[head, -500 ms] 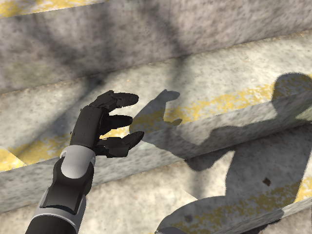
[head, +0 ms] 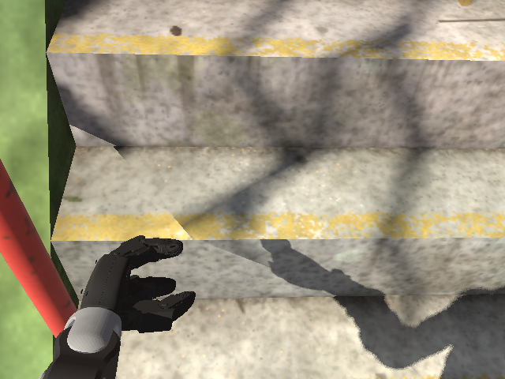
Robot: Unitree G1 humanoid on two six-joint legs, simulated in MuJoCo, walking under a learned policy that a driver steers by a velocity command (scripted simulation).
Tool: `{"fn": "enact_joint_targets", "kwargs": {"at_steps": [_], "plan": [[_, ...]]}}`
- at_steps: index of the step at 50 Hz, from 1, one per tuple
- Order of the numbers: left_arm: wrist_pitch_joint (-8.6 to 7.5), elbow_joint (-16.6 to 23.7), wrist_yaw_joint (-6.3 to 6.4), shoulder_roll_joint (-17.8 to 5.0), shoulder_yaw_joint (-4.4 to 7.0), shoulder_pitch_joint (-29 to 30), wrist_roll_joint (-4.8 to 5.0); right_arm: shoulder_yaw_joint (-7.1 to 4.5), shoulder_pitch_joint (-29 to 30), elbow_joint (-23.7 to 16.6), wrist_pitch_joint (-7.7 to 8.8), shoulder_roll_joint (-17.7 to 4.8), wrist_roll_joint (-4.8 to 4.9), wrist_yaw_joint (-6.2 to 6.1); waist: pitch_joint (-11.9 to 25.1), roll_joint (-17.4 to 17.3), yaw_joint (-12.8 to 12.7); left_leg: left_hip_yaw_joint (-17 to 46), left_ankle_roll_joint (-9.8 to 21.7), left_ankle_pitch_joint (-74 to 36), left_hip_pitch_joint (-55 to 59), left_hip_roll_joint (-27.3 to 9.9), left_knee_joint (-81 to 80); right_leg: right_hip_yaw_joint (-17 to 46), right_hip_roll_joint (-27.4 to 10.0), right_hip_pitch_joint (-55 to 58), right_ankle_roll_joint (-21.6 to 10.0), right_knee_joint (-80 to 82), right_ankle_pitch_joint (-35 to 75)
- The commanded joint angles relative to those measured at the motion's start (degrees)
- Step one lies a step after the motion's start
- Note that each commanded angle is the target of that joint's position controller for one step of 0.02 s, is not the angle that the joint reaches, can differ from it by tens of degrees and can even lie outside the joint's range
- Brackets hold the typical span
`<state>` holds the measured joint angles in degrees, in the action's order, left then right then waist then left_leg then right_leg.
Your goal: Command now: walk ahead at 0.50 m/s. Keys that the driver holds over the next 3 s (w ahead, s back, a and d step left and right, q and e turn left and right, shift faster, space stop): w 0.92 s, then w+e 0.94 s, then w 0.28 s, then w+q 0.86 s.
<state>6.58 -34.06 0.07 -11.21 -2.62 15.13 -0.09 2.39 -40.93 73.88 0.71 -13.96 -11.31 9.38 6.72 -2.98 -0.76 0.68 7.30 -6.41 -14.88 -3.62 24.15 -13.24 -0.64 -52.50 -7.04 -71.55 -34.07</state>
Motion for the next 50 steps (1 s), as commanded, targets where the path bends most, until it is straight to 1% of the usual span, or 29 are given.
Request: {"fn": "enact_joint_targets", "kwargs": {"at_steps": [1, 4, 5, 6, 7, 8, 10, 13, 14, 15, 17, 18, 21, 24, 25, 26, 29, 31, 32, 34, 36, 37, 39, 41, 42, 43, 44, 47, 50], "plan": [[2.48, -6.7, -4.33, 3.55, -2.66, -6.47, 0.07, 2.24, -4.79, 5.39, 1.85, 7.02, 2.87, -0.43, -2.88, -4.39, -2.35, -3.17, 0.73, -9.93, -0.64, -1.15, -18.89, 10.66, -3.72, -2.42, -3.17, -19.91, -1.59], [0.09, -5.69, -4.7, 5.03, -2.26, -11.47, 0.69, -0.9, -12.66, 5.25, 2.84, -5.68, 5.06, 0.27, 7.08, -6.05, -0.07, 13.38, 13.38, -51.28, 26.21, -15.25, 6.03, 19.21, 9.48, -33.78, 7.49, -70.9, -3.86], [-1.85, -7.42, -2.8, 2.1, -2.77, -25.87, -1.76, -4.1, 9.79, -2.63, 2.33, -11.24, 5.69, -2.14, 4.21, -1.08, -7.0, 35.11, 14.88, -19.4, 24.44, -32.14, 5.18, 35.09, -6.92, -37.5, 9.74, -59.77, 10.86], [-4.58, -5.39, -0.77, -0.13, -1.76, -14.43, -0.24, -3.77, 9.17, -5.23, 2.78, -6.64, 3.43, -2.43, -4.56, 14.01, 1.78, 34.28, 18.58, -2.5, 33.71, -27.86, 0.08, 33.63, -0.96, -50.68, 8.71, -58.41, 11.9], [-6.58, -6.07, -0.42, -2.17, -0.23, -3.83, -0.47, -3.07, 1.09, -3.34, 1.95, -1.72, 0.41, -2.11, -12.9, 16.97, 8.75, 26.21, 14.8, 1.66, 33.02, -22.17, -2.13, 28.63, -0.99, -52.88, 5.26, -54.82, 14.61], [-6.7, -7.21, -0.27, -3.9, 1.32, -4.85, 0.34, -2.39, 3.77, -7.41, 1.63, 0.61, 0.35, -2.31, -15.54, 10.55, 8.42, 21.25, 14.71, -10.96, 25.21, -19.07, -2.77, 27.73, -0.9, -45.6, 4.0, -48.46, 19.7], [-5.6, -6.91, 0.27, -1.52, 1.83, 0.54, -0.64, -2.26, -1.74, -5.82, 2.01, 1.06, 4.97, -3.22, -15.04, -2.86, 10.67, 20.56, 14.8, -19.28, 20.85, -14.12, -5.73, 20.03, 0.48, -41.24, 3.23, -39.71, 21.4], [-5.44, -4.76, 0.01, 1.16, 1.91, 9.57, -1.41, -1.13, -11.41, -0.86, 2.18, 3.9, 4.61, -1.48, -11.36, -6.05, 13.05, 16.94, 10.59, -30.42, 27.51, -10.5, -1.97, 16.32, 4.91, -48.87, -2.98, -41.82, 11.38], [-5.28, -4.03, 0.16, 1.75, 1.92, 10.65, -1.96, -0.5, -8.73, -1.08, 2.11, 5.41, 4.01, -0.75, -10.64, -5.81, 10.39, 14.75, 9.31, -29.88, 26.11, -10.68, -4.43, 14.45, 3.44, -47.2, -4.88, -34.96, 10.82], [-3.37, -2.2, -1.12, 1.08, 0.5, 14.86, -2.75, -1.34, -1.46, -1.32, 1.41, 2.54, 6.6, 1.26, -12.82, -3.97, 7.58, 15.44, 11.15, -26.38, 17.31, -15.67, -17.1, 7.09, -1.47, -42.11, -4.16, -22.31, -9.58], [0.18, -3.34, -4.18, 4.61, -0.33, 5.12, -2.72, -0.71, 9.0, -3.09, 2.68, 0.66, 8.17, 1.39, -6.29, -10.05, -1.81, 6.49, 11.4, -45.48, -6.42, -13.08, -21.36, -0.54, 3.38, -9.35, -1.02, -24.74, -2.69], [1.52, -6.01, -5.02, 1.37, 0.65, -4.41, -1.51, -1.43, 10.44, -2.69, 3.74, -2.27, 7.53, 1.6, -0.12, -10.67, -6.41, 2.22, 9.92, -68.22, -0.5, -13.16, -15.28, 0.31, 6.11, -5.86, -1.1, -25.79, 3.86], [1.92, -9.0, -6.21, -0.71, 0.78, -10.58, -0.73, -3.06, 7.66, 0.19, 3.03, -7.21, 5.28, 1.9, 7.01, -10.34, -5.76, 1.22, 7.66, -111.98, 25.53, -15.95, -0.43, 2.69, 9.91, -7.72, -2.79, -6.03, 0.1], [1.37, -14.99, -5.53, -5.46, 3.16, -24.84, -0.19, -5.51, 14.56, -1.93, 0.97, -6.01, 2.28, 3.29, 5.7, 0.86, -10.19, 3.89, 5.01, -91.29, 7.91, -11.34, 12.37, 17.04, 9.92, 14.67, -4.79, 8.78, -1.4], [-0.57, -23.31, 0.41, -4.94, 4.15, -27.99, -2.14, -4.92, 30.31, -15.75, 4.88, 1.53, 18.62, -6.24, 6.62, 9.52, -9.33, -8.61, 1.27, -49.07, 1.1, 3.11, 29.3, 26.29, 3.21, 17.24, -8.85, 24.96, -6.61], [-1.34, -25.63, 2.91, -1.99, 3.74, -25.01, -1.57, -1.57, 36.51, -20.16, 5.37, 6.69, 16.83, -8.77, 2.8, 16.88, -8.26, -5.36, -0.41, -1.52, -8.47, 11.01, 58.8, 35.52, 2.36, 13.98, -15.54, 30.77, 5.41], [-3.86, -28.61, 5.01, 0.7, 3.17, -22.35, -3.95, -0.7, 34.16, -30.03, 5.11, 8.54, 11.97, -8.94, -6.72, 9.75, -0.36, 8.92, 1.65, 18.17, -34.77, 14.81, 94.23, 42.51, -2.05, 15.65, -16.52, 40.09, -5.64], [-6.31, -29.51, 4.61, 3.14, 2.51, -22.73, -4.87, -0.21, 31.69, -32.12, 5.25, 7.61, 11.45, -9.53, -7.54, 7.34, 2.77, 10.7, 0.59, 24.92, -43.29, 15.4, 105.81, 42.12, -3.17, 19.48, -14.79, 41.9, -1.57], [-11.73, -21.31, -1.82, 4.71, -0.3, -11.35, 1.47, -3.16, 22.58, -22.89, 0.96, -4.37, 6.63, -5.56, -2.76, -4.11, 1.36, 19.27, 0.2, 27.47, -41.12, 2.88, 95.71, 39.17, -7.66, 14.56, -9.59, 41.62, 4.24], [-16.84, -18.61, -3.0, -0.57, 0.08, -5.15, 5.28, -4.96, 27.2, -26.92, -1.01, -9.87, 2.56, -7.98, 1.23, -6.21, 5.64, 14.35, -4.93, 31.66, -34.25, 1.91, 81.52, 32.91, -3.13, 8.88, -9.22, 42.37, 10.7], [-16.61, -15.35, -1.78, -6.35, 1.53, -9.02, 3.35, -4.0, 39.55, -33.43, -1.73, -9.91, 2.98, -8.91, 4.23, -10.22, 6.03, 9.54, -5.43, 35.32, -20.02, -1.9, 50.81, 26.38, -1.5, 5.78, -6.8, 43.15, 29.97], [-14.33, -17.3, -1.69, -8.94, 2.91, -14.06, 3.27, -1.23, 45.17, -34.38, -3.12, -1.97, 3.49, -7.02, 3.67, -5.25, 4.69, 2.12, -7.29, 41.91, -9.23, -1.26, 29.8, 22.54, 0.53, 2.48, -11.24, 48.18, 35.13], [-13.27, -18.19, -4.57, -6.13, 2.22, -19.67, -1.52, -0.54, 32.03, -24.77, -2.09, 2.88, 5.8, -6.72, 3.88, 0.7, 4.59, 0.59, -9.24, 11.59, 5.35, -1.16, 26.8, 24.22, -3.78, 1.23, -14.98, 43.69, 34.96], [-11.93, -19.48, -9.88, -3.19, 1.19, -27.53, -2.71, -4.57, 21.51, -20.7, 0.11, -5.24, 5.62, -8.58, 6.95, -2.04, 6.48, -2.6, -3.52, 20.97, 7.81, 6.73, 13.56, 21.53, -4.18, 16.34, -16.42, 25.88, 56.89], [-12.53, -21.57, -11.91, 2.25, 0.02, -34.82, -5.0, -6.73, 17.88, -20.04, 0.16, -11.54, 5.23, -8.94, 11.53, -11.24, 5.27, 17.13, 11.39, -0.75, 17.29, -1.28, 8.45, 18.81, 3.5, 10.21, -7.01, 5.67, 50.5], [-12.28, -20.97, -11.26, 3.79, -1.28, -32.82, -3.91, -8.46, 9.75, -16.91, -0.95, -13.31, 4.28, -8.17, 7.75, -17.11, 11.85, 43.94, 24.13, 4.44, 31.81, -14.46, -1.29, 20.14, 12.29, -17.42, -1.45, -19.42, 9.91], [-12.17, -22.1, -9.55, 1.99, -1.1, -29.94, -1.62, -8.4, 7.89, -13.77, -1.14, -9.91, 2.22, -6.91, -0.17, -4.49, 12.89, 48.29, 18.83, 25.21, 31.3, -14.94, -1.41, 30.62, 12.8, -35.48, -2.77, -50.36, 13.65], [-9.95, -16.34, -5.4, -1.43, -0.49, -27.44, 1.73, -5.43, 25.0, -14.92, -2.17, -1.27, 4.34, -3.32, -6.68, 5.97, 3.94, 28.6, 11.28, 26.72, 14.91, -12.35, -3.15, 33.02, 11.29, -44.05, -6.29, -61.28, 29.45], [-7.11, -13.96, -4.8, 1.56, -1.56, -33.45, 2.48, -2.92, 32.56, -13.84, -0.63, 2.45, 4.6, -5.07, -6.62, 3.19, -3.63, 20.01, 8.25, 30.12, 0.21, -12.96, -7.72, 29.84, 8.24, -47.02, -7.28, -79.01, 24.2]]}}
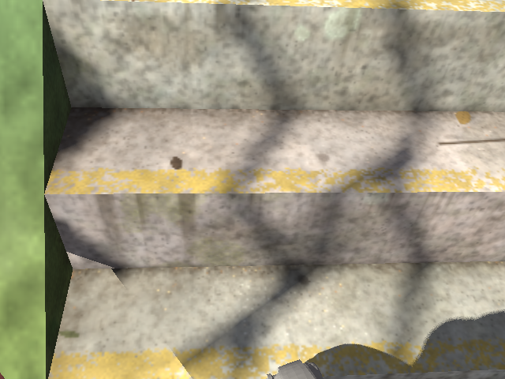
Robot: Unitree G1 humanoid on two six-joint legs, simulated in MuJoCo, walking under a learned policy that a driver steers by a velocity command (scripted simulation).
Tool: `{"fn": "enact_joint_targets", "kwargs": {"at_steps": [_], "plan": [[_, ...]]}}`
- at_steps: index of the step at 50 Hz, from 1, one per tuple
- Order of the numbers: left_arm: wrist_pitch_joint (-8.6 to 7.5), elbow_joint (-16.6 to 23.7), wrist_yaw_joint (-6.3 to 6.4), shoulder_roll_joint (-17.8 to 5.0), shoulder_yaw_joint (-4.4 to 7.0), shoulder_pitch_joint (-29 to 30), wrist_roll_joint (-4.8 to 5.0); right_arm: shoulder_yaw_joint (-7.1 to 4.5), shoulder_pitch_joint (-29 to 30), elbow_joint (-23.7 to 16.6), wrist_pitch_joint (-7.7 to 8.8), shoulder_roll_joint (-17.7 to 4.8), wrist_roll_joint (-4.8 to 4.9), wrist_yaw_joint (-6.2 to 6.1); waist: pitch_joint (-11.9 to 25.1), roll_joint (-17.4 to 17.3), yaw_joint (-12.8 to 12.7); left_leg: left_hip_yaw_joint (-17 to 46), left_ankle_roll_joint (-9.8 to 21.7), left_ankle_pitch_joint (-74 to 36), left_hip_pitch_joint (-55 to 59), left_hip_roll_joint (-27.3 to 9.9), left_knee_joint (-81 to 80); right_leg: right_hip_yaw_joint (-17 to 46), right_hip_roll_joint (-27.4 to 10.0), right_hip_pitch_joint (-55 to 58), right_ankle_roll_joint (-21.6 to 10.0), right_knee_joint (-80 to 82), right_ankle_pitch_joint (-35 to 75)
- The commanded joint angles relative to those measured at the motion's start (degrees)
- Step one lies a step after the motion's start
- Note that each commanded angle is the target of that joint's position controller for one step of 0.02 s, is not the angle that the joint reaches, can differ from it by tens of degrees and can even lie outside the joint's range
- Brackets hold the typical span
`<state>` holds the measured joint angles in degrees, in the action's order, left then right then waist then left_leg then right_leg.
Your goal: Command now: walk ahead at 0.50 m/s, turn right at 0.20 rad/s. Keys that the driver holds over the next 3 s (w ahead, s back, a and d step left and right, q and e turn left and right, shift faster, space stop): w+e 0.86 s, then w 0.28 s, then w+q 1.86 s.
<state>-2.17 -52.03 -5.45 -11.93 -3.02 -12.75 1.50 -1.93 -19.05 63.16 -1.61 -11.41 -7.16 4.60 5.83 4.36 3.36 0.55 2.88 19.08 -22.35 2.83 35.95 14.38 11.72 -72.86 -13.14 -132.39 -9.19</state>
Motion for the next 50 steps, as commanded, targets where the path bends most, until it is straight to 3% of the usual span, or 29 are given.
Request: {"fn": "enact_joint_targets", "kwargs": {"at_steps": [1, 5, 8, 9, 11, 13, 14, 15, 16, 17, 20, 21, 22, 25, 27, 29, 31, 33, 35, 37, 38, 39, 40, 41, 42, 43, 45, 47, 50], "plan": [[2.17, 6.57, 0.8, 2.88, -1.64, -2.53, 0.58, 1.57, 13.14, -3.89, 2.96, -0.81, -0.2, -0.39, -6.16, -1.47, -9.29, 14.67, 11.33, 5.64, 1.83, -18.27, -21.03, -0.95, -6.07, -24.82, -1.03, -14.1, 1.37], [5.73, 17.15, 0.87, 0.69, -1.94, 17.53, 0.87, 0.86, 0.63, -3.48, 6.57, -5.73, -1.44, -1.01, 0.75, -9.84, -2.71, 4.28, 6.53, 12.5, -9.0, -15.18, -30.27, -19.05, -16.31, -9.45, 4.46, 10.83, 9.06], [8.55, 20.94, 0.56, -0.26, -3.15, 30.64, -3.17, 0.7, -7.15, -1.59, 5.7, -6.75, 2.58, 0.74, 0.4, -10.73, -0.52, 2.77, 8.15, -2.5, -1.92, -19.51, -37.93, -22.45, -16.96, -2.89, 0.05, 39.16, -17.28], [8.54, 19.5, -0.81, 2.73, -3.74, 26.22, -4.67, 0.55, -5.54, -2.52, 6.51, -9.65, 4.36, 1.23, 2.22, -18.23, -5.18, 1.41, 11.76, -22.89, 0.3, -21.69, -38.56, -25.06, -14.21, 7.14, 0.5, 39.31, -23.09], [7.74, 15.87, -2.32, -0.77, -2.79, 12.68, -2.76, -1.34, 4.49, -5.71, 7.27, -18.27, 3.04, 3.13, 7.18, -22.09, -14.23, -4.89, 16.4, -87.81, 16.53, -25.21, -30.07, -25.74, -7.41, 11.99, 2.22, 44.58, -16.53], [6.18, 12.66, -2.43, -6.07, -0.94, 3.74, -2.42, -2.1, 4.42, -7.38, 8.67, -16.66, 1.75, 3.57, 17.02, -17.68, -13.77, -9.02, 14.03, -117.64, 33.7, -20.87, -8.49, -24.11, -3.81, 24.36, 0.91, 72.08, -12.3], [3.27, 8.74, 2.71, -5.7, 2.67, -5.2, -5.42, -2.39, -3.19, -9.6, 10.9, -10.51, 12.22, -3.51, 25.17, -9.33, -10.55, -8.79, 8.71, -106.2, 18.79, -18.8, 5.97, -10.13, -2.31, 51.29, -0.66, 66.75, -29.19], [3.65, 5.93, 5.73, -9.4, 4.15, -11.25, -4.33, -2.03, 1.06, -11.41, 12.07, -11.38, 11.8, -4.58, 22.01, -0.48, -13.78, -8.15, 7.17, -83.66, 2.39, -13.65, 21.39, 14.64, -10.09, 54.33, -3.83, 83.37, -46.33], [4.26, 4.12, 6.46, -11.2, 5.93, -8.33, -4.15, -1.43, 11.06, -14.67, 11.32, -6.92, 7.08, -4.34, 15.64, 9.04, -13.27, -3.73, 5.71, -31.12, -13.88, -3.56, 45.79, 35.43, -15.41, 52.98, -7.05, 101.54, -54.39], [3.79, 3.41, 6.26, -9.81, 6.33, -3.61, -4.16, 0.61, 17.57, -19.19, 10.1, 0.17, 2.66, -4.38, 9.27, 6.02, -11.37, 4.14, 4.1, -21.4, -24.61, -0.67, 72.83, 36.66, -15.56, 50.09, -5.06, 107.5, -46.13], [0.38, -0.88, 5.03, -1.26, 5.56, -1.14, -4.53, 4.3, 18.52, -28.4, 9.11, 7.92, 1.79, -6.09, -3.68, 1.4, -3.27, 5.77, 4.82, -19.16, -40.58, -1.15, 89.03, 19.46, -12.14, 46.49, 1.76, 100.26, -27.63], [-0.32, -1.79, 4.71, 0.07, 5.35, -1.75, -4.59, 4.84, 18.0, -28.46, 8.74, 7.6, 2.32, -6.61, -5.35, -1.78, -2.21, 5.31, 4.77, -17.0, -43.37, -0.98, 91.31, 16.99, -11.88, 46.79, 3.35, 101.28, -24.7], [-1.62, -2.46, 1.47, -1.43, 3.03, -4.19, -5.7, 2.32, 15.36, -26.28, 5.78, -1.05, 7.34, -3.12, -8.25, -3.53, -3.88, 17.96, 8.27, -17.46, -48.37, 2.49, 89.8, 19.7, -17.52, 44.01, 1.34, 101.75, 5.29], [-4.13, -5.35, 0.22, -5.91, 4.29, -10.09, -4.64, 2.07, 20.28, -29.56, 4.51, -2.25, 4.75, -1.53, 0.3, 2.07, -0.97, 7.85, 6.98, -6.19, -55.95, 0.87, 97.75, 11.74, -19.24, 54.34, 0.08, 105.12, 15.19], [-3.65, -10.42, 0.52, -1.3, 2.87, -20.81, -6.81, 3.78, 22.7, -27.53, 3.93, 1.85, 3.86, -0.79, -0.91, -0.9, -2.09, 7.88, 9.14, -8.3, -67.47, 1.32, 111.06, 11.86, -18.41, 59.78, 1.82, 104.52, 1.52], [-3.07, -9.95, -0.65, -4.4, 3.04, -17.81, -9.77, 4.56, 26.14, -29.54, 3.03, 1.59, 5.85, -0.59, -1.33, -6.39, 0.25, 0.27, 8.56, -16.3, -58.79, -1.43, 96.56, 4.36, -12.63, 47.92, 5.3, 108.12, 1.88], [-3.5, -10.33, -0.13, -4.39, 3.05, -19.31, -7.9, 4.78, 38.49, -34.58, 1.45, 0.53, 6.28, -1.23, -3.43, -1.95, -3.2, -4.4, 6.52, -11.01, -51.57, -4.07, 82.85, 5.93, -12.84, 37.57, 0.94, 116.36, 5.92], [-2.99, -8.55, -1.91, -2.76, 1.24, -13.8, -5.42, 5.68, 37.65, -33.59, -1.09, 3.59, 5.55, -1.02, -0.45, 2.49, 0.44, -10.52, 3.45, -0.59, -29.22, -0.62, 66.34, 5.93, -18.81, 29.19, -7.49, 122.73, 43.58], [-5.23, -6.74, -2.12, -12.26, 4.21, -15.44, -2.05, 3.35, 29.23, -32.63, -2.83, -1.65, 6.11, -0.15, 10.24, 8.74, 4.34, -14.26, 0.02, 2.41, -20.3, 4.68, 47.54, 7.18, -24.75, 51.61, -9.17, 114.17, 111.09], [-5.18, -7.5, -2.83, -14.32, 6.66, -17.62, -2.14, 2.19, 24.08, -31.96, -3.14, -3.17, 6.63, -1.87, 11.81, 9.99, 3.67, -12.79, -1.3, 8.45, -16.67, 8.65, 26.14, 7.27, -28.02, 69.98, -8.68, 104.98, 130.03], [-4.48, -10.34, -4.17, -9.63, 5.59, -23.95, -5.2, 1.5, 10.26, -25.81, -3.05, -3.04, 9.09, -2.59, 24.96, -1.08, 4.3, 3.62, 8.35, 0.36, 9.12, 1.73, 25.7, 5.17, -25.21, 56.56, -1.5, 89.39, 138.23], [-3.99, -10.15, -4.25, -7.85, 5.51, -15.56, -5.39, -0.5, -7.59, -21.02, -3.75, -7.97, 5.74, -2.95, 28.73, -16.76, 13.32, 24.84, 16.38, -16.25, 19.98, -8.78, 11.16, 4.58, -18.84, 45.67, 2.86, 64.58, 89.39], [-2.7, -11.56, -5.4, -4.39, 5.59, -12.84, -4.11, -0.11, -4.64, -22.36, -3.32, -6.17, 2.78, -2.02, 17.32, -25.53, 12.96, 52.85, 25.26, 7.65, 8.98, -22.38, -7.66, 5.68, -7.33, 25.52, 8.3, 29.05, 19.9], [-2.9, -6.83, -4.58, -4.97, 4.95, -7.05, -0.08, -0.42, 4.25, -20.52, -0.78, -6.76, 3.64, -2.95, 3.7, -15.2, 7.2, 50.23, 19.57, 30.86, 0.75, -20.76, -8.44, 4.95, -7.26, 8.89, 3.98, 13.28, 17.61], [-2.51, -8.13, -2.45, -3.89, 4.71, -6.93, -0.05, 0.96, 9.11, -17.11, 0.34, -1.3, 4.59, -1.43, -4.07, -12.18, 2.36, 40.13, 17.13, 31.48, -3.26, -19.93, -7.34, 5.39, -7.57, 1.18, -0.11, 9.32, 11.62], [-1.62, -6.45, -0.97, -4.88, 4.64, -5.93, -1.58, 2.86, 13.7, -13.38, 1.9, 6.42, 4.7, -0.94, -2.75, 1.55, -1.46, 29.21, 12.73, 25.65, -3.11, -19.16, -6.82, 6.05, -8.8, -0.25, -2.34, 13.73, 6.65], [-0.64, -0.39, 1.36, 0.37, 3.12, -4.75, -2.47, 4.53, 19.85, -10.77, 6.53, 11.96, 6.39, -1.96, -0.15, 2.71, -8.1, 8.69, 6.41, 11.4, -8.42, -13.56, -7.35, 1.84, -12.73, 6.3, -0.09, 28.5, -2.42], [-1.17, 1.29, 1.62, -1.43, 2.93, -1.38, -2.33, 2.66, 19.79, -12.06, 8.36, 6.59, 6.34, -3.13, 2.25, -0.52, -8.82, 0.03, 4.53, 6.52, -9.84, -11.94, -11.97, -5.87, -14.54, 12.32, 5.42, 37.48, -2.88], [-1.5, 3.42, 0.19, -3.88, 2.72, 4.23, -2.44, -2.69, 23.79, -17.14, 6.8, -10.62, 4.58, -1.21, 1.78, -3.87, -8.37, -7.97, 3.09, 5.7, -23.42, -9.27, -22.82, -14.59, -15.38, 41.02, 8.09, 58.29, -1.54]]}}
Over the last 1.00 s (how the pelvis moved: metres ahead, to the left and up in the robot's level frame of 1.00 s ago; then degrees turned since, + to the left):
0.18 0.03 0.11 3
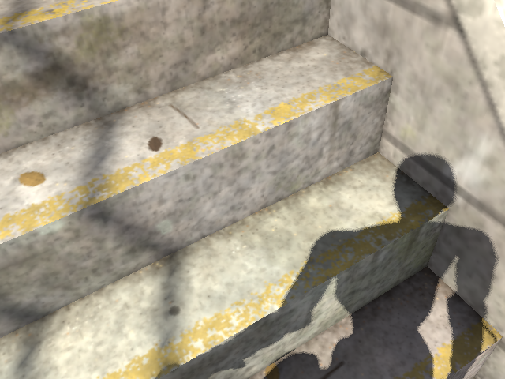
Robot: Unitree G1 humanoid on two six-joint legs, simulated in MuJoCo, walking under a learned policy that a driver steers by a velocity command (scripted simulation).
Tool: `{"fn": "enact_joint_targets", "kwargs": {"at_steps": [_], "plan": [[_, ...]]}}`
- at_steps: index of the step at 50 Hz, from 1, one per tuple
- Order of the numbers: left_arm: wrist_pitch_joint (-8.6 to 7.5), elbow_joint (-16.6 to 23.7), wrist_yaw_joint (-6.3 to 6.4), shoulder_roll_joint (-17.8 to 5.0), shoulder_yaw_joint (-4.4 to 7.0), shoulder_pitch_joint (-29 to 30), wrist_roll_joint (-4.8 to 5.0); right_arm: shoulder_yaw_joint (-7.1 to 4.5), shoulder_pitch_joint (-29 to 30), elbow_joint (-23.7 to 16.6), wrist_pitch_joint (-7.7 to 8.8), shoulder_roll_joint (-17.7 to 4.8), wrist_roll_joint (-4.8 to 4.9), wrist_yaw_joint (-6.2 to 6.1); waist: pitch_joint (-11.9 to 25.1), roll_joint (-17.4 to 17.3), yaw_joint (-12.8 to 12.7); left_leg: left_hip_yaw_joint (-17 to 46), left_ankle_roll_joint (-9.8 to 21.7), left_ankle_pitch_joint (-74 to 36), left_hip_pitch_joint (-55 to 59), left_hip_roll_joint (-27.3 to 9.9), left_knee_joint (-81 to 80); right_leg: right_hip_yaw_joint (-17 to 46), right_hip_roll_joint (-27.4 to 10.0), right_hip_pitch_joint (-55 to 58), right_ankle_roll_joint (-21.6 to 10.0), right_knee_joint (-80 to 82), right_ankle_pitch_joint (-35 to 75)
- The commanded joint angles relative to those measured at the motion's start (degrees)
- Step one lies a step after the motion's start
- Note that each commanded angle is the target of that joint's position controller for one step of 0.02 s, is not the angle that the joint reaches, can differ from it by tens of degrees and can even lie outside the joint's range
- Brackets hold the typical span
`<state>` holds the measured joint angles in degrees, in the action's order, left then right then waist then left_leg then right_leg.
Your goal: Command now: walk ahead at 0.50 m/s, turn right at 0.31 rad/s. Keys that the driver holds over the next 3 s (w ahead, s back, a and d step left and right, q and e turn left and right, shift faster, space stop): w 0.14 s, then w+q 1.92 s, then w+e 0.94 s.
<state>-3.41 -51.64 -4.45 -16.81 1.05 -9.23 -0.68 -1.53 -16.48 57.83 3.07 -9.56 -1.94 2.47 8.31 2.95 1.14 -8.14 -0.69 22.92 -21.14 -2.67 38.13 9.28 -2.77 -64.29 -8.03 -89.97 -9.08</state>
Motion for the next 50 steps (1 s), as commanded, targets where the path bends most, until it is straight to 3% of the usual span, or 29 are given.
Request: {"fn": "enact_joint_targets", "kwargs": {"at_steps": [1, 4, 6, 7, 8, 9, 10, 11, 12, 14, 16, 18, 20, 22, 25, 26, 27, 29, 30, 31, 33, 34, 35, 36, 38, 39, 42, 45, 50], "plan": [[-0.32, 0.54, -2.05, -0.22, -0.67, -1.94, -0.29, -4.09, 20.58, -12.54, 1.47, -15.63, -1.68, 0.87, -3.05, -4.05, -6.01, 0.14, 8.05, 2.06, -26.83, -4.9, -28.1, -12.17, -0.09, 41.41, 6.17, 16.75, -0.06], [-0.71, -0.11, -0.47, -5.38, 1.67, -8.21, 0.26, -4.07, 28.69, -15.38, 2.19, -17.11, -3.86, 1.39, -6.55, -6.69, -12.36, -0.71, 7.96, -22.11, -7.16, -8.71, -19.05, -9.37, 0.76, 44.39, 6.2, 36.76, 10.6], [-1.83, -8.5, 0.51, -7.68, 3.78, -25.03, -0.39, -2.21, 15.14, -9.49, 1.3, -8.28, -3.17, 3.9, -4.76, 0.13, -13.27, -2.2, 10.82, -33.61, 1.35, -5.26, 14.88, -9.16, 5.84, 53.72, 7.03, 63.73, 3.04], [-1.14, -11.86, 0.37, -15.7, 5.94, -33.59, -1.59, -0.89, -4.45, -3.78, 0.05, 0.91, -3.09, 5.97, 1.61, 15.69, -4.24, 0.13, 7.6, -7.26, -11.33, 1.19, 45.82, 5.81, -3.58, 64.08, -5.32, 53.6, 51.6], [-0.16, -11.48, -0.66, -19.86, 6.86, -38.7, -0.84, 0.82, -24.53, 1.23, 0.67, 6.09, -3.28, 6.97, 13.53, 23.0, -1.43, 18.08, 6.56, 2.77, -23.21, 13.06, 77.52, 29.82, -15.26, 74.88, -19.11, 57.45, 56.24], [0.13, -11.87, -1.08, -15.21, 5.52, -33.73, -2.03, -0.61, -14.14, -0.37, 1.76, 1.16, -0.9, 6.13, 4.03, 17.02, -6.2, 25.82, 7.14, -3.0, -43.7, 16.07, 102.77, 39.7, -17.55, 69.74, -15.88, 63.66, 17.46], [-1.17, -4.89, 1.59, 0.92, 2.77, -18.77, -0.72, 0.2, 12.45, -13.62, 4.08, 2.42, 0.25, -1.1, 1.92, -3.05, -3.87, 14.27, 5.85, -8.97, -46.36, 9.38, 100.94, 22.43, -14.88, 63.93, -4.52, 66.07, -2.97], [-2.49, -5.39, 2.95, -0.05, 2.48, -15.47, -0.6, 1.91, 19.21, -17.41, 4.91, 3.76, -0.66, -3.08, -2.48, -2.11, -4.15, 12.27, 5.84, -9.45, -49.3, 7.39, 98.98, 18.43, -14.72, 58.89, -2.75, 66.98, -1.05], [0.3, -3.73, 2.09, -2.96, 1.04, -9.04, -1.79, 1.33, 10.35, -10.89, 2.96, -1.82, 0.8, 0.04, -2.7, 10.03, -2.52, 20.25, 9.9, -14.56, -55.87, 6.02, 107.41, 24.83, -16.71, 54.41, -9.26, 66.3, -0.51], [2.91, -5.84, 0.7, 4.91, -1.8, -11.46, -3.98, 1.51, 7.07, -11.06, 2.02, -2.75, 1.06, 2.76, -3.43, 0.9, -1.92, 19.77, 13.99, -16.95, -62.74, 5.05, 121.28, 23.91, -19.76, 50.92, -10.62, 71.55, 0.36], [1.54, -9.42, 0.95, 3.8, -2.21, -16.25, -4.61, 1.92, 9.91, -13.33, 1.14, -2.95, 0.96, 3.42, -3.11, -0.46, -2.15, 18.3, 16.91, -12.99, -67.08, 4.96, 119.04, 11.35, -18.6, 55.03, -9.67, 71.47, 5.38], [-0.51, -7.1, 1.28, 1.37, -1.99, -9.62, -7.58, 2.13, 17.86, -17.27, 0.16, -3.49, 1.9, 3.92, -3.5, -2.7, 1.07, 11.87, 16.22, -19.98, -56.98, 2.09, 101.54, -5.17, -12.27, 41.01, -4.31, 74.53, 1.52], [-1.39, -4.58, 1.6, -1.67, -1.46, -9.91, -7.51, 2.57, 21.04, -18.69, -1.63, -2.92, 2.66, 4.4, -3.33, 2.92, 0.86, 4.58, 13.93, -21.21, -46.99, 0.01, 90.55, -11.41, -9.0, 32.86, -5.81, 82.13, 4.1], [0.21, -5.7, -0.22, -7.77, -0.13, -10.04, -5.01, 3.55, 30.35, -24.37, -5.29, -4.88, 2.95, 4.14, -1.92, 5.54, 2.12, -4.22, 10.33, -0.92, -29.85, 3.81, 60.08, -12.46, -10.82, 27.39, -12.17, 91.07, 41.32], [-2.17, -6.77, -2.84, -12.95, 1.6, -12.94, -2.63, 3.99, 13.29, -20.04, -8.04, -0.87, 0.59, 4.53, 6.53, 12.85, 5.64, -7.15, 4.45, 7.07, -30.07, 10.38, 43.03, -13.96, -20.31, 60.8, -18.74, 76.7, 95.41], [-2.4, -8.16, -3.07, -9.58, 1.2, -19.96, -2.94, 3.46, 14.81, -19.67, -7.41, -3.05, 0.57, 3.49, 8.86, 12.68, 0.18, -7.41, 4.77, 14.84, -29.6, 13.48, 36.65, -12.6, -19.71, 68.41, -18.83, 71.09, 103.17], [-1.44, -11.81, -4.08, -8.79, 0.67, -27.78, -5.82, 3.53, 15.29, -19.51, -7.62, -3.06, 1.73, 3.0, 11.68, 12.36, -1.21, -3.29, 8.19, 7.82, -25.12, 13.51, 35.26, -11.75, -20.09, 66.99, -19.09, 69.77, 112.7], [0.97, -9.1, -4.75, -10.21, 3.03, -13.26, -5.41, 1.25, -0.84, -14.82, -8.15, -6.82, 0.66, 2.71, 12.42, 8.94, 8.26, 5.02, 7.23, 0.24, -16.85, 15.6, 21.05, -14.17, -16.29, 61.56, -18.48, 57.2, 94.26], [3.11, -6.91, -6.12, -2.47, 1.72, -9.32, -6.67, 1.09, -12.36, -8.67, -8.25, -8.85, -1.26, 1.81, 13.77, -6.37, 10.54, 29.95, 15.02, 7.62, -3.07, 9.92, 8.69, -10.23, -9.16, 39.11, -14.34, 37.37, 56.99], [4.39, -6.71, -5.87, 1.09, 1.35, -7.27, -3.66, 0.18, -16.64, -7.9, -6.74, -10.12, -1.66, 1.72, 5.41, -18.55, 10.82, 53.82, 19.98, 26.56, -0.92, 0.82, -6.57, 1.19, 1.54, 13.72, -7.2, 8.91, 25.26], [4.04, -1.64, -0.34, 3.23, -0.21, 2.12, -2.48, 1.79, -20.53, -0.66, -2.96, -5.01, -2.09, 2.93, -1.06, -13.9, 8.58, 54.31, 14.32, 27.49, 7.19, -0.26, -5.59, 17.56, 12.58, -11.79, -8.49, -17.94, 20.31], [-0.79, 9.88, 2.37, 10.69, -1.75, 4.27, -6.71, -0.35, 0.8, -3.14, -2.75, -4.72, 2.04, -3.84, -4.17, -8.94, -2.87, 47.89, 12.25, 24.31, -1.0, 1.61, -9.25, -0.83, 5.74, 3.65, -0.57, -19.54, 8.67], [-2.29, 8.55, 2.76, 9.94, -1.91, 0.87, -6.48, 0.66, 3.27, -2.49, -1.52, -3.51, 1.84, -5.44, -5.18, -3.37, -6.22, 42.43, 11.93, 22.92, -5.54, 2.82, -8.59, -2.0, 6.03, 4.32, 1.85, -20.77, 5.95], [0.49, 4.13, 1.91, 1.19, -1.95, 4.88, -1.22, 2.97, 6.94, -3.42, -0.46, 1.36, -0.11, -0.38, -5.7, -3.49, -2.17, 35.2, 12.08, 16.39, -7.88, 3.42, -4.87, 7.09, 6.41, -8.41, -2.3, -19.72, 5.76], [2.33, 3.66, 1.75, 2.98, -2.41, 3.11, -3.59, 3.21, 2.52, -1.79, 0.53, 1.37, -1.02, 0.81, -4.5, -5.67, -2.75, 36.93, 14.29, 8.31, -10.91, 4.13, -9.42, 2.46, 4.96, -9.86, -2.0, -24.42, 6.2], [2.23, 5.82, 1.93, 3.36, -3.01, 5.53, -3.82, 2.73, -0.56, -0.83, 0.77, -1.02, -1.83, 1.22, -0.82, -1.8, -2.72, 35.22, 14.13, 4.61, -10.48, 4.48, -9.5, -0.9, 4.39, -7.53, -1.23, -17.43, 9.82], [2.58, 3.96, 1.88, 0.21, -1.88, 5.06, -3.07, 1.11, 3.41, -4.2, 2.15, -6.16, -1.28, 1.91, 0.61, -6.15, -2.7, 34.45, 16.13, 1.7, -20.9, 2.18, -14.48, -9.35, 1.99, 4.13, 3.8, -17.28, 8.28], [3.6, 4.82, 3.15, 1.69, -1.81, 9.93, -3.98, 2.6, -10.37, -0.01, 4.49, -0.76, -0.25, 1.54, -3.02, -9.04, 2.48, 43.88, 18.02, 5.43, -0.92, -3.15, -10.64, -3.22, 1.06, -12.44, 4.19, -24.46, 0.45], [-0.6, 12.03, 3.89, 4.91, -3.87, 25.11, -2.93, 2.47, -23.18, 5.83, 3.86, -0.44, -2.34, 1.1, -9.4, -11.62, 8.1, 48.89, 18.23, -4.95, 24.85, -7.73, -9.63, -1.29, 0.82, -42.22, -1.12, -42.04, -18.99]]}}
Over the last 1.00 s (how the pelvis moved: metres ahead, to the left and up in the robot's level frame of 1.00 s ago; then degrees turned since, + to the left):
0.39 -0.21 0.42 -30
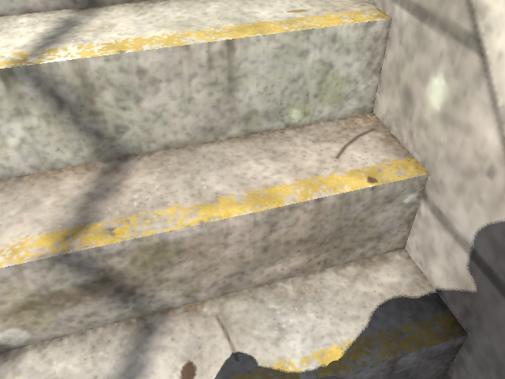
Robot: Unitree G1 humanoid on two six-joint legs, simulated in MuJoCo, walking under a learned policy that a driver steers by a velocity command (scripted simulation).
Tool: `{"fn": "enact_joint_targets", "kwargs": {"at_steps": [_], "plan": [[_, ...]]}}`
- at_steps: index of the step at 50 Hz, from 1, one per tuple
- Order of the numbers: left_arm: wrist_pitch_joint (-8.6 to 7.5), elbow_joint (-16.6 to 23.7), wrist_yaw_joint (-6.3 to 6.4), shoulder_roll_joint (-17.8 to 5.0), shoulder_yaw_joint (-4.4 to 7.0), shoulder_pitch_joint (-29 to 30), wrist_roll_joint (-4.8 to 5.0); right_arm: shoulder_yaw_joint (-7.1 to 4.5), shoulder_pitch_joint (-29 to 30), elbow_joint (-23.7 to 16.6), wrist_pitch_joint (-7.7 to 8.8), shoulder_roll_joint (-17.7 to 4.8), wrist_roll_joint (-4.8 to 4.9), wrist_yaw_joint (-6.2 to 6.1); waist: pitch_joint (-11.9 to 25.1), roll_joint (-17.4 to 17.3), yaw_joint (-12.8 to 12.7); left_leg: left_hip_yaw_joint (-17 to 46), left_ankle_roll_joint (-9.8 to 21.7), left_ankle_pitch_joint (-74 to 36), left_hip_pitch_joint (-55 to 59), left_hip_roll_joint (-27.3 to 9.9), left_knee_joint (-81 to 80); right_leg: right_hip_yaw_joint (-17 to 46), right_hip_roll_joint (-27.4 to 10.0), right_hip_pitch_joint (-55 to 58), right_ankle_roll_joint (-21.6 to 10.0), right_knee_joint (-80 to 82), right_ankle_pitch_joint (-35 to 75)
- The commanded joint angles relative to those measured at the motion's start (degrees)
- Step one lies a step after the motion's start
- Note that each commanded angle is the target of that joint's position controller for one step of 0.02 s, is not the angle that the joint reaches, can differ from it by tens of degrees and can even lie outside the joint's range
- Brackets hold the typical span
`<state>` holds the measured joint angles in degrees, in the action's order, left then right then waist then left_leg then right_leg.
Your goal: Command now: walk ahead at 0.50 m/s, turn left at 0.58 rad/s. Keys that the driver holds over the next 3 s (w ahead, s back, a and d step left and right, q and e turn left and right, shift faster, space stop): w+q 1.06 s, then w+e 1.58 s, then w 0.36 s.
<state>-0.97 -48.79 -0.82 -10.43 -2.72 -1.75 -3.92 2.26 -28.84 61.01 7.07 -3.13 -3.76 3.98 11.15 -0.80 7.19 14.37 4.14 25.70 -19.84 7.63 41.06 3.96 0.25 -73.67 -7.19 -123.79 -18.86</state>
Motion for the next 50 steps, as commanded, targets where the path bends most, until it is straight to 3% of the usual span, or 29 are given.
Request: {"fn": "enact_joint_targets", "kwargs": {"at_steps": [1, 4, 5, 6, 7, 8, 9, 10, 11, 12, 13, 14, 16, 17, 18, 20, 22, 26, 33, 37, 39, 42, 43, 45, 46, 47, 48, 49, 50], "plan": [[-3.73, 10.25, 0.22, -1.01, -0.38, 19.87, 0.37, -1.37, -10.66, 2.86, -0.35, -6.67, -0.58, -0.88, -12.41, -6.69, 1.93, 24.84, 12.49, -9.8, 21.49, -17.35, -12.71, 3.25, -2.82, -31.98, -2.4, -7.05, -10.5], [-2.06, 18.21, 0.8, 2.07, -1.15, 32.36, -0.2, -2.38, -1.61, -0.23, -0.74, -9.3, -0.47, -1.11, -7.97, -3.8, -1.82, 18.62, 8.38, -12.07, -7.42, -12.69, -22.45, -5.83, -6.91, -1.16, -2.25, 26.43, 0.12], [0.71, 23.36, -0.68, 6.64, -3.29, 41.19, 0.58, -4.21, 0.27, 0.8, -2.06, -12.03, 2.59, 0.29, -9.4, -5.84, -4.62, 17.62, 11.32, -13.56, -30.02, -15.84, -40.34, -11.74, -4.91, 26.54, 1.6, 40.76, -16.02], [2.06, 23.16, -3.23, 7.86, -3.08, 38.25, 2.92, -5.12, 0.8, -0.08, -1.21, -14.77, 2.6, 0.9, -9.13, -12.52, -7.03, 20.76, 15.86, -38.89, -36.64, -18.96, -42.6, -17.58, -1.5, 40.57, 5.43, 38.54, -4.45], [1.68, 17.73, -3.96, 2.93, -1.07, 22.06, 3.97, -6.03, 7.92, -1.78, 0.15, -18.79, 3.68, 2.46, -7.01, -16.38, -14.64, 16.35, 12.12, -77.67, -20.23, -21.07, -32.71, -11.9, 1.43, 39.19, 4.52, 39.2, -0.18], [1.03, 12.61, -3.77, -7.46, 3.07, 6.84, 3.56, -7.61, 9.02, -1.9, 1.36, -19.92, 4.16, 3.92, 8.41, -7.75, -19.58, 6.77, 8.58, -102.48, -1.72, -16.14, -13.06, -5.33, 3.99, 44.83, 0.03, 57.13, 1.67], [0.67, 6.15, -2.77, -8.69, 3.76, -10.71, 1.99, -5.65, -0.5, -1.82, 1.45, -9.26, -0.21, 5.28, 26.22, 8.07, -17.52, 9.32, 7.18, -82.15, -13.78, -9.7, 7.11, 25.09, -8.17, 71.75, -12.31, 73.02, 9.01], [1.48, 1.32, -2.31, -14.86, 5.53, -19.0, -0.76, -4.43, -2.55, 0.9, -0.46, -2.64, -1.96, 5.89, 21.0, 20.54, -17.84, 7.64, 6.24, -31.87, -29.99, -0.18, 28.05, 51.58, -20.54, 76.03, -14.05, 94.89, -17.09], [1.87, -1.47, -2.62, -15.06, 5.78, -22.29, -1.06, -7.02, 3.54, 5.53, -2.22, -7.65, 0.54, 6.08, 4.35, 19.91, -22.46, 11.11, 6.0, -37.55, -38.44, -0.33, 59.46, 57.71, -19.45, 60.25, -9.07, 102.85, -50.03], [0.44, -3.06, -2.56, -15.05, 5.35, -15.29, 1.35, -7.2, 7.53, 3.22, -2.46, -6.92, 2.91, 5.51, -7.24, 19.52, -14.84, 5.39, 6.1, -39.07, -44.88, -2.58, 68.76, 49.37, -18.92, 48.67, -6.87, 103.46, -51.26], [-0.72, -6.52, 2.35, -4.58, 6.52, -7.94, 6.55, -6.92, 18.5, -12.38, 0.28, -6.84, -0.64, -0.68, -2.7, 2.71, -8.97, -5.1, 5.24, -37.43, -36.68, -3.78, 72.03, 35.4, -19.48, 49.13, -1.55, 92.68, -44.73], [-1.64, -10.53, 4.33, 1.37, 4.39, -6.34, 5.26, -5.39, 19.94, -13.42, -0.33, -2.27, 0.28, -2.04, -6.91, 1.52, -4.55, -5.05, 5.13, -37.98, -38.21, -3.48, 74.99, 24.34, -17.84, 41.36, 1.94, 89.17, -36.84], [-3.96, -14.31, 4.52, 8.01, 3.05, -4.29, 2.23, -3.56, 17.41, -15.62, -2.21, 2.55, 1.53, -2.39, -10.91, 2.75, 0.78, -3.57, 6.54, -33.96, -42.74, -3.23, 81.91, 9.38, -14.73, 38.84, 4.5, 90.04, -23.42], [-3.03, -8.01, -0.19, 7.03, 1.49, 1.62, -1.37, -3.29, 13.36, -5.93, -4.59, -3.8, 8.01, 2.83, -9.93, 0.4, -2.32, 5.47, 12.78, -38.63, -48.15, -7.31, 76.29, 7.77, -14.75, 38.17, 6.36, 98.46, -12.1], [-3.53, -7.4, -0.9, 6.91, 2.06, 2.06, 0.03, -3.69, 9.67, -5.16, -4.34, -3.52, 7.67, 3.44, -10.84, -0.18, -1.29, 3.16, 12.63, -35.36, -49.2, -6.35, 74.85, 3.64, -13.75, 38.96, 3.96, 100.7, -3.81], [-3.78, -7.49, -1.19, 3.57, 2.43, 2.31, -0.45, -3.43, 12.03, -6.15, -3.24, -5.81, 6.83, 2.98, -3.54, -2.2, 0.7, -3.16, 12.04, -36.65, -44.76, -7.03, 68.53, -6.93, -10.75, 38.75, 4.41, 101.85, 2.68], [-2.63, -8.23, -1.39, -0.43, 2.96, -2.99, -1.66, -3.97, 15.92, -4.95, -4.1, -8.12, 7.59, 3.51, -1.27, 3.88, -3.09, -6.38, 10.44, -35.6, -49.47, -7.15, 81.4, -5.81, -13.59, 43.82, 0.82, 106.59, 1.19], [-4.06, -16.54, -3.3, 1.32, 1.16, -22.92, -1.55, -2.97, 22.95, -6.1, -4.87, -7.07, 4.58, 1.3, -5.89, 2.33, -7.74, 0.06, 14.55, -32.38, -75.0, -6.2, 90.7, -3.89, -16.15, 67.46, 0.41, 106.31, 0.39], [-4.94, -22.6, -4.19, 2.85, -1.4, -30.87, -5.13, -1.05, 33.08, -9.09, -7.02, -5.76, 3.9, 0.73, -9.85, 3.32, -8.29, -5.55, 15.76, -32.52, -89.82, -10.79, 94.66, -8.98, -18.75, 75.84, -2.15, 111.62, 6.07], [-4.31, -25.23, -5.43, 3.95, -1.98, -36.45, -7.36, -1.03, 43.54, -14.45, -9.56, -5.94, 5.65, -0.76, -9.97, 3.03, -10.17, -11.02, 16.72, -30.89, -81.98, -13.94, 79.88, -14.71, -19.01, 74.56, -0.25, 117.83, 17.44], [-4.03, -22.7, -6.75, 0.31, -1.16, -29.64, -4.63, -1.55, 52.01, -18.07, -11.42, -8.55, 5.27, -0.03, -10.54, 1.23, -8.12, -22.17, 15.79, -17.65, -67.39, -15.55, 66.52, -20.13, -19.99, 66.55, 1.89, 123.44, 35.44], [-6.38, -22.41, -6.82, -12.73, 0.66, -28.95, 1.82, -0.59, 45.83, -18.73, -13.77, -5.86, 4.55, 3.54, -3.14, 14.8, 1.09, -31.32, 10.92, -3.61, -42.66, -5.84, 54.27, -23.65, -21.64, 68.95, -2.08, 112.59, 121.81], [-6.69, -22.68, -6.93, -16.83, 2.3, -29.59, 2.77, -0.46, 42.91, -18.81, -13.98, -7.54, 4.37, 4.04, -0.58, 16.89, 0.62, -32.29, 10.35, 1.36, -42.99, -2.91, 45.73, -22.71, -22.94, 78.58, -3.73, 109.29, 132.62], [-5.6, -21.25, -8.07, -17.96, 3.49, -23.52, 0.76, -1.18, 33.06, -16.34, -13.22, -10.02, 4.49, 2.85, 1.86, 19.48, 4.22, -28.89, 8.99, 3.74, -37.6, 1.6, 25.23, -20.27, -22.82, 90.44, -5.62, 96.96, 140.41], [-4.6, -20.2, -9.74, -13.93, 2.84, -22.72, -4.07, -2.19, 17.37, -11.19, -14.09, -12.94, 3.76, 1.02, 10.57, 14.54, 7.0, -16.41, 12.66, -12.25, -13.15, 0.84, 22.87, -15.95, -20.04, 71.55, -7.16, 81.96, 136.47], [-7.1, -7.42, -1.02, -9.56, 5.15, -15.5, 8.59, -5.16, 11.03, -10.23, -11.38, -14.47, 0.46, -2.65, 10.17, 7.03, 5.28, -5.91, 14.46, 13.69, 1.72, 0.37, 15.52, -19.25, -12.57, 59.5, -2.26, 62.64, 94.27], [-8.06, -4.27, 0.52, -6.54, 4.31, -8.13, 7.28, -6.43, 16.92, -9.33, -10.61, -16.78, 0.56, -5.66, 6.97, -12.11, 3.47, 22.29, 19.98, 22.81, 2.03, -8.81, -4.89, -16.03, 0.66, 36.33, 1.01, 31.76, 27.03], [-7.3, 1.58, 0.94, -1.61, 3.56, -3.96, 3.6, -6.54, 21.84, -10.2, -9.38, -16.92, -0.24, -5.91, 3.51, -6.36, -1.19, 27.35, 18.72, 17.16, -2.72, -10.74, -14.78, -1.29, 2.16, 29.45, 1.79, 8.79, 18.66], [-6.84, 7.16, 1.55, 1.75, 2.61, -2.86, 2.08, -6.5, 22.85, -9.43, -7.94, -16.51, 0.02, -5.93, -0.11, -5.97, -4.37, 26.36, 16.6, 10.35, -3.18, -12.14, -16.21, 0.24, 2.94, 22.65, 1.68, -1.5, 18.26]]}}
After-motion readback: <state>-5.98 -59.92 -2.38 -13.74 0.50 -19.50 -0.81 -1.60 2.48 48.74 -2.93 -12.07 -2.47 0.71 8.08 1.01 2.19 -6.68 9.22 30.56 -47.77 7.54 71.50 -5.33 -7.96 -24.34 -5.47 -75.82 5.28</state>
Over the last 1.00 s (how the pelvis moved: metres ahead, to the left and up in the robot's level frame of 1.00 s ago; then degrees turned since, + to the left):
0.35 -0.03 0.22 20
